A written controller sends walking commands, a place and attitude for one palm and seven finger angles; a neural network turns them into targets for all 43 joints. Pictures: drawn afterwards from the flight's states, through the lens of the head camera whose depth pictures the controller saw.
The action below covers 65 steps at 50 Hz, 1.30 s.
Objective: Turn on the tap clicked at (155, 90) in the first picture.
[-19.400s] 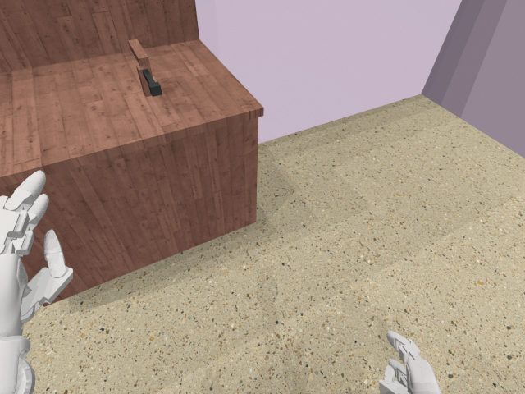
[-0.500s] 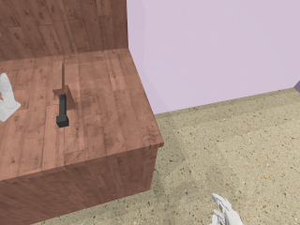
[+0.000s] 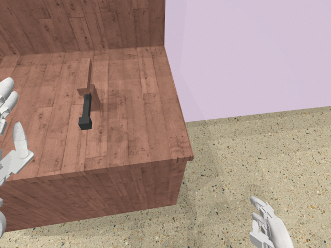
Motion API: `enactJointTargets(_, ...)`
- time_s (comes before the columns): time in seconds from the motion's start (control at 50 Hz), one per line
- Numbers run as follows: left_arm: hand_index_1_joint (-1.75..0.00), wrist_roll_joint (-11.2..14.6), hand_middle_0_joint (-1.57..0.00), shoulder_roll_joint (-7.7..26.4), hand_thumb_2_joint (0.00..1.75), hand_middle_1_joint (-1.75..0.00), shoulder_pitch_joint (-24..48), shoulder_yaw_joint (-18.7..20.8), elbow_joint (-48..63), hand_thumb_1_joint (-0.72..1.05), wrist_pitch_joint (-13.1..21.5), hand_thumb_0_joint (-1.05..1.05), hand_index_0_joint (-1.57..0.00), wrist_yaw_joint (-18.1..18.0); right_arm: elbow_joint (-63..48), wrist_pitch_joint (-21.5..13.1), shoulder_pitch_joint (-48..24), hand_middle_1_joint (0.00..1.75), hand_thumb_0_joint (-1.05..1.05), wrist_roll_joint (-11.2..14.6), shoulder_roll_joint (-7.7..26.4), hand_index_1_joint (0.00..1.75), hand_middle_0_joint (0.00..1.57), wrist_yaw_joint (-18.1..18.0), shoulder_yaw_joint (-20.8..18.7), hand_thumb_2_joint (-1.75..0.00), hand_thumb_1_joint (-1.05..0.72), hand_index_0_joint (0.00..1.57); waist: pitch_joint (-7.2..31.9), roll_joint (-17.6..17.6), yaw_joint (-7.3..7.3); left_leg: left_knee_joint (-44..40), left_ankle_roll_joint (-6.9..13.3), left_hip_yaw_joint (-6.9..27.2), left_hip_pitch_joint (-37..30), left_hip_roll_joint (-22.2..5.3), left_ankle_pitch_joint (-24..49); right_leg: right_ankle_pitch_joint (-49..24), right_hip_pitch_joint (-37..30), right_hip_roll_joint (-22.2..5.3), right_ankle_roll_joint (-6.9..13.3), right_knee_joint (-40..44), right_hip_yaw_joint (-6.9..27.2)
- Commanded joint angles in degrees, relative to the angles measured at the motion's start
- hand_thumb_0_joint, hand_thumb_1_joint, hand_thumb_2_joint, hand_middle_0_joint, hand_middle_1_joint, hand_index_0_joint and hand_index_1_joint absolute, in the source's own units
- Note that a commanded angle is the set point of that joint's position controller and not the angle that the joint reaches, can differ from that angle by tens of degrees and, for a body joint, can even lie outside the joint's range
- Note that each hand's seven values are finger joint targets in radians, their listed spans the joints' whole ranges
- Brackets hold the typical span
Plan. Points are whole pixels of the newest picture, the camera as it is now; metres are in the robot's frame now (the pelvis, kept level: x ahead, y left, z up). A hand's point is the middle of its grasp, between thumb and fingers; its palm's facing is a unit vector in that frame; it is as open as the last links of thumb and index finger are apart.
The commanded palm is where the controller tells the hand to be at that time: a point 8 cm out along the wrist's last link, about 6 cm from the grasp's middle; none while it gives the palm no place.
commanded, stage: come to a stop and stand still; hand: left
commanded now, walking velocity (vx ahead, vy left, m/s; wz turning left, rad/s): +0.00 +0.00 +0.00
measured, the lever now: (85, 123) +0.39 +0.29 +0.01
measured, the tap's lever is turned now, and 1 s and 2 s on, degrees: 0 0 0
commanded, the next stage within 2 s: look again from close up in 0.70 s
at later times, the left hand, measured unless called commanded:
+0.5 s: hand (15, 160) +0.20 +0.28 +0.18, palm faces +0.37 -0.85 -0.37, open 7.4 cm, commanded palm +0.14 +0.30 +0.18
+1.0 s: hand (19, 154) +0.21 +0.28 +0.17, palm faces +0.37 -0.86 -0.35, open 7.4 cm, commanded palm +0.16 +0.31 +0.18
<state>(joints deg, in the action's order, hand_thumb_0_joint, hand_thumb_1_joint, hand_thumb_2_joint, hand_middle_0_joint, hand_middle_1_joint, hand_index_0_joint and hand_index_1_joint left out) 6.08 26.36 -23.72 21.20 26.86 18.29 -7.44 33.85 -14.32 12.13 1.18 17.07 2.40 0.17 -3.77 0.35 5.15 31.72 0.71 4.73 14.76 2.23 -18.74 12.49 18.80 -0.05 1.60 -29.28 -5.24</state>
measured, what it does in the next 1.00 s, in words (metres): stands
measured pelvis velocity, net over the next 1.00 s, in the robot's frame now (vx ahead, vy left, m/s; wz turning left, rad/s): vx -0.01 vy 0.03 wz -0.01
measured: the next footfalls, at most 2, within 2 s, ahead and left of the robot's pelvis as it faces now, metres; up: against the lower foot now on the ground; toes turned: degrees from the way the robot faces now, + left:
none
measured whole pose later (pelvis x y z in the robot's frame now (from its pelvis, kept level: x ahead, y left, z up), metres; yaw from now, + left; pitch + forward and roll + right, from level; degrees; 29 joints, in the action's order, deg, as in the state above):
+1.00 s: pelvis -0.01 +0.03 +0.00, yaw +0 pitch +0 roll -1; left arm 6.9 24.5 -23.2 20.2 25.2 15.5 -5.6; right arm 35.3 -11.7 10.8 1.8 12.9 1.4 -0.4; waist -3.0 1.3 3.2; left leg 29.2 2.9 3.3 12.0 4.2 -17.1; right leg 10.8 16.3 -2.0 -0.8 -27.0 -3.7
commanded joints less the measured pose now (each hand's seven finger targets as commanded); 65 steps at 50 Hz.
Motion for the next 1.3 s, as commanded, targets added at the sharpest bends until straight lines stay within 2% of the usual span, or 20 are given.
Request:
enactJointTargets(0.0,-0.3,0.76,-0.2,7.34,0.9,-0.3,3.34,5.33,3.14,0.9,1.68,0.0,-0.2,-0.69,-6.6,-1.17,1.15,0.3,0.0,0.78,5.39,0.3,0.2,-1.3,-2.85,-0.9,-0.9,0.2,10.76,1.88,-1.96,-6.02,-0.34,-0.52,0.7,-2.34,14.28,-14.58,-10.59,-4.83,-0.62,4.18,5.71)
enactJointTargets(0.06,-0.3,1.05,-0.2,7.45,0.9,-0.3,6.78,4.59,0.61,0.9,1.29,0.0,-0.2,-0.21,-6.97,-0.47,-1.0,0.3,0.0,0.9,5.32,0.3,0.2,-1.56,-2.81,-0.9,-0.9,0.2,7.38,3.84,-2.09,-7.79,0.23,0.32,1.86,-2.85,6.91,-5.71,-7.68,-4.86,-1.02,6.95,6.44)
enactJointTargets(0.08,-0.3,0.92,-0.2,9.48,0.9,-0.3,7.3,5.9,0.78,0.9,1.19,0.0,-0.2,-0.22,-6.9,-0.28,-2.26,0.3,0.0,1.09,5.75,0.3,0.2,-1.57,-2.76,-0.9,-0.9,0.2,7.27,1.49,-2.28,-8.96,0.86,0.95,1.71,-3.03,4.96,-3.62,-7.2,-3.93,-1.04,6.95,7.22)
enactJointTargets(0.1,-0.3,0.86,-0.2,6.83,0.9,-0.3,7.42,3.31,0.55,0.9,1.31,0.0,-0.2,0.09,-7.3,-0.17,-1.23,0.3,0.0,1.05,4.6,0.3,0.2,-1.67,-2.37,-0.9,-0.9,0.2,7.37,1.11,-2.17,-9.64,0.84,0.76,3.43,-3.28,3.83,-2.81,-8.98,-4.3,-1.4,6.79,5.49)
enactJointTargets(0.14,-0.3,0.62,-0.2,7.52,0.9,-0.3,9.37,3.24,2.86,0.9,1.79,0.0,-0.2,0.1,-7.6,-0.54,-1.62,0.3,0.0,0.78,5.07,0.3,0.2,-1.33,-2.32,-0.9,-0.9,0.2,6.97,0.34,-2.16,-9.86,1.18,1.34,5.59,-3.19,0.22,-0.18,-9.79,-4.13,-1.39,7.1,6.0)
enactJointTargets(0.18,-0.3,0.4,-0.2,9.32,0.9,-0.3,10.84,3.89,5.74,0.9,2.17,0.0,-0.2,0.16,-8.19,-0.86,-3.2,0.3,0.0,1.06,5.58,0.3,0.2,-0.91,-2.0,-0.9,-0.9,0.2,6.23,-4.28,-2.44,-10.99,2.11,2.71,7.71,-3.79,-4.41,2.4,-10.38,-3.02,-1.64,6.15,6.61)
enactJointTargets(0.2,-0.3,-0.22,-0.2,7.27,0.9,-0.3,11.1,2.12,6.29,0.9,2.55,0.0,-0.2,0.29,-8.08,-1.05,-2.28,0.3,0.0,0.85,4.75,0.3,0.2,-0.81,-1.87,-0.9,-0.9,0.2,6.43,-5.58,-2.47,-12.11,2.3,3.34,10.4,-4.34,-6.49,1.93,-12.81,-3.1,-1.77,4.81,5.48)
enactJointTargets(0.26,-0.3,-0.76,-0.2,8.67,0.9,-0.3,10.27,3.79,8.77,0.9,3.05,0.0,-0.2,-0.08,-8.05,-2.11,-1.93,0.3,0.0,0.65,4.86,0.3,0.2,-0.25,-1.89,-0.9,-0.9,0.2,7.24,-7.13,-2.39,-12.23,2.65,4.22,13.87,-4.45,-7.83,-1.2,-16.2,-2.5,-1.92,2.48,5.53)
enactJointTargets(0.28,-0.3,-0.85,-0.2,11.36,0.9,-0.3,10.7,6.09,9.51,0.9,3.15,0.0,-0.2,-0.23,-8.22,-2.2,-2.44,0.3,0.0,0.85,5.68,0.3,0.2,-0.21,-1.99,-0.9,-0.9,0.2,7.83,-9.44,-2.63,-12.81,2.89,5.19,15.0,-4.97,-9.33,-1.76,-17.45,-1.81,-2.1,1.01,5.68)
enactJointTargets(0.3,-0.3,-1.17,-0.2,9.56,0.9,-0.3,10.23,5.17,9.32,0.9,3.38,0.0,-0.2,-0.13,-7.78,-2.3,-1.39,0.3,0.0,0.57,4.66,0.3,0.2,-0.25,-2.03,-0.9,-0.9,0.2,8.44,-8.42,-2.54,-13.0,2.51,5.23,15.88,-4.85,-8.19,-3.66,-18.81,-2.25,-1.92,0.4,4.9)
enactJointTargets(0.56,-0.3,0.3,-0.2,7.76,0.9,-0.3,5.28,5.06,4.69,0.9,3.15,0.0,-0.2,0.96,-5.76,-2.4,-2.66,0.3,0.0,0.85,4.21,0.3,0.2,-0.66,-2.99,-0.9,-0.9,0.2,7.7,-0.42,-2.32,-11.22,0.53,3.1,8.44,-3.82,3.24,-7.27,-13.93,-3.71,-1.56,2.21,5.25)
enactJointTargets(0.78,-0.3,0.82,-0.2,10.01,0.9,-0.3,5.24,6.71,10.73,0.9,1.77,0.0,-0.2,0.8,-6.58,-1.48,-3.58,0.3,0.0,0.81,4.37,0.3,0.2,-1.22,-3.23,-0.9,-0.9,0.2,11.49,-4.82,-2.69,-8.83,-0.34,3.31,4.39,-3.43,11.62,-13.4,-15.11,-4.38,-1.0,1.28,6.62)
enactJointTargets(0.86,-0.3,1.17,-0.2,8.23,0.9,-0.3,3.72,5.91,9.97,0.9,1.09,0.0,-0.2,0.85,-6.7,-1.01,-3.23,0.3,0.0,0.8,3.75,0.3,0.2,-1.47,-3.53,-0.9,-0.9,0.2,11.7,-2.08,-2.59,-8.02,-0.9,2.79,3.08,-3.13,14.84,-15.74,-15.32,-5.08,-0.78,2.08,6.45)
enactJointTargets(1.16,-0.3,1.1,-0.2,7.94,0.9,-0.3,3.64,5.28,10.21,0.9,-0.51,0.0,-0.2,0.98,-7.46,0.95,-5.27,0.3,0.0,1.09,3.16,0.3,0.2,-2.04,-3.66,-0.9,-0.9,0.2,10.67,-2.58,-2.92,-9.68,-1.45,3.83,2.86,-3.85,15.38,-15.34,-16.21,-5.26,-1.17,3.02,5.95)
enactJointTargets(1.18,-0.3,1.21,-0.2,9.22,0.9,-0.3,3.77,6.43,10.58,0.9,-0.69,0.0,-0.2,0.81,-7.45,0.99,-5.97,0.3,0.0,1.21,3.54,0.3,0.2,-2.06,-3.61,-0.9,-0.9,0.2,11.11,-3.32,-2.96,-9.74,-1.37,4.01,2.7,-3.9,14.53,-14.94,-16.12,-5.1,-1.29,2.92,6.25)
enactJointTargets(1.2,-0.3,-12.49,-0.2,44.79,0.9,-0.3,63.69,33.17,26.72,0.9,5.33,0.0,-0.2,1.03,-6.02,-1.94,3.13,0.3,0.0,-2.5,2.03,0.3,0.2,-2.47,-0.48,-0.9,-0.9,0.2,3.39,-1.86,-2.27,-2.36,1.79,-1.75,11.36,-6.62,18.43,-7.68,-11.19,-1.26,0.1,1.47,9.47)
enactJointTargets(1.22,-0.3,-5.21,-0.2,11.93,0.9,-0.3,30.64,12.33,-6.22,0.9,2.87,0.0,-0.2,4.14,-4.13,-2.09,-2.02,0.3,0.0,-0.6,-3.88,0.3,0.2,-2.19,0.16,-0.9,-0.9,0.2,13.04,3.02,-2.67,-7.75,0.24,0.1,-0.74,-4.3,19.16,-8.62,-6.55,-5.19,2.87,4.43,9.63)
enactJointTargets(1.24,-0.3,-3.7,-0.2,11.28,0.9,-0.3,16.93,10.48,1.08,0.9,2.88,0.0,-0.2,3.63,-6.6,-1.96,-0.78,0.3,0.0,-0.74,0.89,0.3,0.2,-2.46,-2.41,-0.9,-0.9,0.2,10.44,-3.08,-1.88,-8.17,-1.21,-1.68,-4.59,-4.95,21.12,-16.68,-9.87,-4.0,2.19,6.6,14.31)
enactJointTargets(1.26,-0.3,-3.3,-0.2,4.59,0.9,-0.3,15.37,5.07,0.03,0.9,1.89,0.0,-0.2,3.21,-6.45,-1.69,-0.61,0.3,0.0,-0.31,2.13,0.3,0.2,-2.04,-2.74,-0.9,-0.9,0.2,13.08,-7.3,-3.32,-9.56,-1.99,-1.57,-5.87,-5.09,22.23,-16.72,-13.01,-4.26,1.93,3.94,13.33)
enactJointTargets(1.28,-0.3,-2.45,-0.2,-0.2,0.9,-0.3,14.9,0.57,3.02,0.9,1.77,0.0,-0.2,3.68,-6.74,-1.71,-3.24,0.3,0.0,0.52,1.37,0.3,0.2,-1.3,-2.94,-0.9,-0.9,0.2,14.92,-14.91,-3.45,-9.04,-1.98,-2.66,-9.12,-6.09,27.08,-16.62,-10.9,-3.19,1.18,0.21,10.68)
